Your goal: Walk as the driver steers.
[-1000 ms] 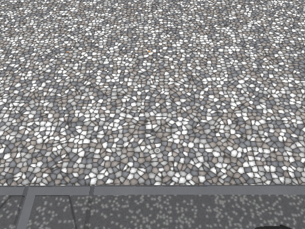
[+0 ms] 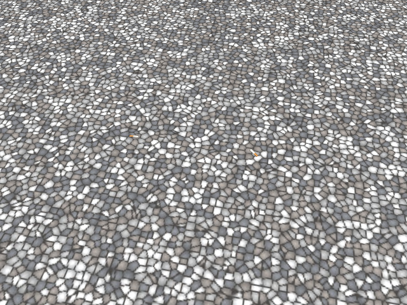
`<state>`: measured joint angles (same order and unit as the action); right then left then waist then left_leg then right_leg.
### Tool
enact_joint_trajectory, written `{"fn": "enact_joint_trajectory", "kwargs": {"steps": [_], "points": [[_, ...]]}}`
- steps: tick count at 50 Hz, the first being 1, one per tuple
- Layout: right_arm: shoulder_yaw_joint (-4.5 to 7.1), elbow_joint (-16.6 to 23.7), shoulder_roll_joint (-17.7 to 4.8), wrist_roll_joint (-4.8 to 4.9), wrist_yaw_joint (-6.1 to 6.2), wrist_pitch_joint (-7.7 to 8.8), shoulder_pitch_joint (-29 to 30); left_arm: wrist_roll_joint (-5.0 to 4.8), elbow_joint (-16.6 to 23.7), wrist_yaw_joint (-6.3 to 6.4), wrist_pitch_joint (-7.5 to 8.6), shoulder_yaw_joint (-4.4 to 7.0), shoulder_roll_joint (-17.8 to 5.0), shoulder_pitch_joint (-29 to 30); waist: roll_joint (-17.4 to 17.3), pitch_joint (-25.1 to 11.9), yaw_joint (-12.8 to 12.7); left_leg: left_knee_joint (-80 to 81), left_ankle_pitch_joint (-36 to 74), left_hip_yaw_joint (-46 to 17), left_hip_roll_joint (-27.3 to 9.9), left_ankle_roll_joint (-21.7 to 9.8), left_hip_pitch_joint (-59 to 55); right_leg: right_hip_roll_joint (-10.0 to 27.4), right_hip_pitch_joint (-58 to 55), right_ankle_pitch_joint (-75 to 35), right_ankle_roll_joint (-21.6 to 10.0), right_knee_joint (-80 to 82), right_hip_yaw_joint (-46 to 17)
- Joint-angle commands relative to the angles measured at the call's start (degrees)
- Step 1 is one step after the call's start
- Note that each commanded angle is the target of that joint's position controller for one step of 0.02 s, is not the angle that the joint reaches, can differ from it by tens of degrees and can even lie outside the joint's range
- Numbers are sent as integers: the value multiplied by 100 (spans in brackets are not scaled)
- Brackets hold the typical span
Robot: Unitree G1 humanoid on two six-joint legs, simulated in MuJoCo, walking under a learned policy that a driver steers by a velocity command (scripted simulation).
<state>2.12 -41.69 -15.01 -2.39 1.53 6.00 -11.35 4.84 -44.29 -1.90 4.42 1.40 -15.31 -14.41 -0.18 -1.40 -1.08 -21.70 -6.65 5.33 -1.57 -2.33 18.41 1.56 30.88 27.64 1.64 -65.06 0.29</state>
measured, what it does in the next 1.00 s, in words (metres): steps on the spot: right foot, then left foot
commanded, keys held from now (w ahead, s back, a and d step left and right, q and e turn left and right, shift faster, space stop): e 0.38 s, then q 0.46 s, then w+q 0.16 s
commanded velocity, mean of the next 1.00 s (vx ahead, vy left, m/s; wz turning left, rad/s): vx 0.05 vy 0.00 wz -0.08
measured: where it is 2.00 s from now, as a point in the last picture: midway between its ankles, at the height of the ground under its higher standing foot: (202, 302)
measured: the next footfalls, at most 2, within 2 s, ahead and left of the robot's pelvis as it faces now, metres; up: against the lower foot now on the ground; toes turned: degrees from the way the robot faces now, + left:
right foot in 0.22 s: +0.06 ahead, -0.14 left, +0.00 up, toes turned -13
left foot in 0.58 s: +0.06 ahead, +0.09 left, +0.00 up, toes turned -11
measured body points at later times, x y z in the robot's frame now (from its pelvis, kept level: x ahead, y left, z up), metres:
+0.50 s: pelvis +0.04 -0.06 +0.00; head +0.06 -0.08 +0.44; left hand +0.24 +0.16 -0.09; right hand +0.14 -0.36 -0.10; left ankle +0.06 +0.09 -0.67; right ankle +0.02 -0.13 -0.74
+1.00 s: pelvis +0.02 +0.04 -0.01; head +0.04 +0.05 +0.44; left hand +0.18 +0.32 -0.10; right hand +0.11 -0.23 -0.11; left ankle +0.00 +0.12 -0.74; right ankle +0.02 -0.13 -0.72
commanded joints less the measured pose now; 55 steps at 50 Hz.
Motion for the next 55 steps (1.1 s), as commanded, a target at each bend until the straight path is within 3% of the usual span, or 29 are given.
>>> {"fn": "enact_joint_trajectory", "kwargs": {"steps": [1,4,8,11,12,13,14,15,16,18,22,25,27,29,30,31,32,34,36,39,41,46,47,48,49,50,51,53,55], "points": [[282,601,-810,-62,127,80,572,-52,245,-210,-126,-42,65,-581,-292,-451,-300,1156,1970,-304,-1144,-1092,115,198,-865,-669,155,773,303],[421,711,-986,-183,115,71,621,-56,423,-385,-95,-17,-47,-500,-399,-407,-256,996,2080,-388,-1521,-1108,-88,314,-954,-1658,-33,1108,19],[496,679,-1044,-71,135,118,368,-103,696,-287,-42,123,-367,-233,-442,-331,18,384,1355,-394,-1897,-864,-962,351,-749,-1440,-224,2158,-12],[406,453,-917,-128,62,87,244,-285,771,-211,117,373,-620,-427,-251,-353,-73,-631,356,40,-1569,-272,-322,-165,-2199,-2811,-715,3468,316],[336,620,-521,-129,20,52,-319,-339,914,-63,213,618,-1477,-453,1200,-836,210,-2022,-1420,844,-628,362,54,708,-3012,-6359,-1722,3874,-773],[301,1036,-582,-39,20,98,66,-245,1128,-59,319,672,-1800,-639,1243,-991,-39,-2904,-3228,133,324,567,1366,1764,-3662,-6586,-2780,4317,-2622],[261,1136,-613,91,-25,49,673,-52,866,-28,443,611,-1390,-858,622,-644,-363,-3305,-3131,-675,147,504,1953,1720,-3569,-6036,-2507,4403,-2383],[275,1225,-665,155,6,-11,786,-104,800,-52,471,566,-1195,-702,857,-499,-274,-3789,-2977,-861,89,518,2195,1601,-3412,-5807,-2289,4373,-2221],[363,1097,-893,45,55,-61,636,-243,791,-68,414,462,-871,-440,696,-505,-134,-4182,-2811,-998,-24,565,2192,1509,-3159,-5918,-2140,4317,-1999],[269,899,-771,-126,103,-132,213,-291,897,-116,268,354,-715,-19,347,-452,244,-4478,-2071,-1076,-143,691,1609,1350,-2282,-6226,-1989,4322,-1686],[196,509,-705,-109,-72,-351,-442,-172,1130,-151,216,269,-650,465,298,-624,462,-4555,-769,-905,-52,918,931,1042,-1773,-6234,-1750,4266,-1099],[141,194,-494,-117,-298,-418,-934,-368,1204,-258,226,17,-221,835,265,-539,641,-3911,-537,-1014,-445,1126,329,899,-1406,-5685,-1295,3807,-797],[97,78,-293,-54,-456,-397,-1127,-438,1110,-377,154,-20,-359,747,245,-396,599,-3000,-616,-739,-520,1203,-155,817,-1235,-5275,-1037,3484,-691],[69,1,-220,175,-541,-302,-1226,-566,972,-510,24,-3,-541,582,155,-308,542,-1751,384,-478,-387,1131,-583,753,-1381,-4799,-785,3208,-728],[130,229,-524,320,-479,-252,-652,-661,974,-513,-50,87,-721,228,36,-403,102,-1324,803,-478,-196,841,-333,530,-1881,-4214,-613,3232,-683],[253,615,-1054,273,-335,-224,140,-635,1030,-383,-102,338,-1247,-263,-26,-543,-453,-1362,954,-618,-145,459,340,520,-2628,-3607,-745,3377,-779],[295,760,-1117,108,-216,-203,343,-616,1057,-243,-123,478,-1550,-254,165,-674,-480,-1439,602,-567,-126,337,569,687,-2887,-3139,-1078,3525,-954],[202,640,-685,54,-74,-186,-29,-540,1060,-46,-84,498,-1294,-195,526,-376,-333,-1672,-774,-612,-135,389,1012,1726,-2884,-3123,-1999,4069,-1817],[165,543,-513,-25,17,-218,-309,-505,1016,150,26,454,-959,-278,833,22,-387,-2831,-2297,-585,-144,360,1039,2288,-2260,-2383,-2428,4737,-2183],[28,385,-156,-256,-86,-253,-656,-340,1145,450,222,408,-668,588,483,152,74,-2927,-2384,-578,-268,299,459,1824,-1602,-1952,-1841,5227,-1274],[-8,365,-21,-188,-315,-287,-671,-278,1198,547,219,509,-861,969,418,6,139,-2348,-1690,-278,-70,279,67,1517,-1702,-2020,-1513,5133,-648],[314,126,-537,-40,-599,-142,-1424,-116,956,383,69,555,-883,792,351,111,351,-660,-676,-115,275,-332,-1710,1314,-880,875,-1061,4419,-17],[387,83,-642,-138,-577,-31,-1800,6,886,353,78,438,-541,818,1,130,564,-209,-795,-672,-47,-582,-2187,971,-399,615,-868,3188,343],[487,192,-1267,-106,-428,118,-2021,116,1100,298,100,285,-37,730,-873,-22,368,323,459,-2960,-1458,-1609,-2469,188,461,477,-376,1477,398],[418,427,-1139,-156,-428,252,-1548,-89,1316,176,161,234,-119,910,-1141,403,528,1419,-2528,-4203,-1917,-1983,-1829,-57,1164,256,-327,1441,-750],[343,405,-708,-65,-394,268,-980,-215,1187,207,96,375,-586,1160,-941,1015,444,1561,-3246,-3746,-1585,-1567,-1580,66,1525,-213,-325,1060,-745],[264,373,-546,27,-404,235,-866,-163,1013,267,82,450,-807,1014,-691,805,324,1428,-2819,-3293,-1337,-1364,-1604,93,1403,-547,-229,708,-593],[111,251,-330,-29,-450,148,-970,-17,859,264,88,330,-563,831,-393,669,162,1335,-1906,-2780,-1105,-1173,-1485,252,1118,-1241,-206,618,-658],[117,250,-372,-106,-455,123,-1040,-106,665,121,38,229,-442,720,-341,609,224,1352,-1154,-2201,-962,-1142,-1507,250,1126,-2049,-152,726,-474]]}}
